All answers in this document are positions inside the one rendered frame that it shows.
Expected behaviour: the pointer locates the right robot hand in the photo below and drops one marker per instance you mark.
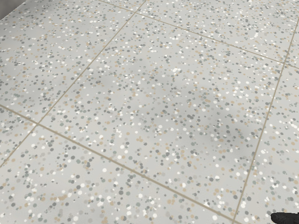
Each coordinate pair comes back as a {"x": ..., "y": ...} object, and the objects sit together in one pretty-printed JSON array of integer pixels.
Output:
[{"x": 285, "y": 218}]

